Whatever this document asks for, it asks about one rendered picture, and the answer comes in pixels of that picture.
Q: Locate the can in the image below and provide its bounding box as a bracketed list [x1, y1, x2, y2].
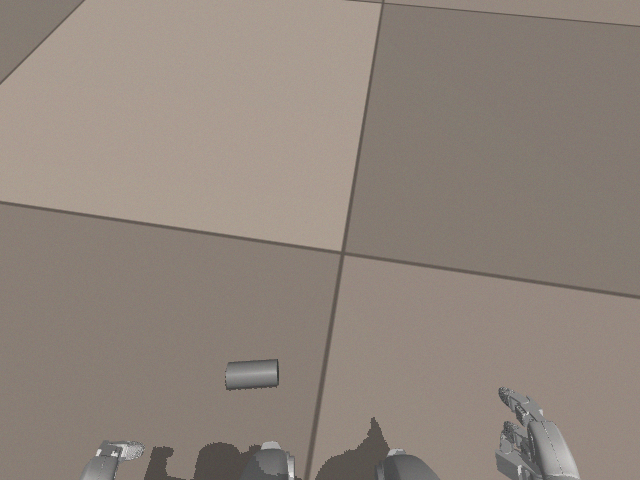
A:
[226, 359, 279, 389]

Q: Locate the right robot hand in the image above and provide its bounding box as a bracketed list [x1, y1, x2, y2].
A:
[495, 387, 581, 480]

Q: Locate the left robot hand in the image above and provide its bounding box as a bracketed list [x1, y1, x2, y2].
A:
[79, 440, 145, 480]

